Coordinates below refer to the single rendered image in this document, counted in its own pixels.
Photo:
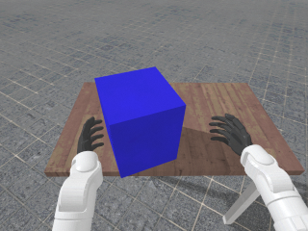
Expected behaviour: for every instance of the table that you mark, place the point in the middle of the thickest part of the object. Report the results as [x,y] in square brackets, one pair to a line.
[197,154]

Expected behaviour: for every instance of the right robot hand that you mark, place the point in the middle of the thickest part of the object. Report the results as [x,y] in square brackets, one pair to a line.
[236,136]

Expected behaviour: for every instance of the left robot hand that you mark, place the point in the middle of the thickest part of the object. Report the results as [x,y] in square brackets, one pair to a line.
[85,140]

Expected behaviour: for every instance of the left robot forearm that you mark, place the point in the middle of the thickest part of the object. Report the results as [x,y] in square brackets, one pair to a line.
[76,201]

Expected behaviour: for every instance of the carton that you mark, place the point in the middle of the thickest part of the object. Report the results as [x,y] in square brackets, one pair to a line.
[144,118]

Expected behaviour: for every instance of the right robot forearm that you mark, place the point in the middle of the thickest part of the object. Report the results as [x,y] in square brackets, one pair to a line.
[285,204]

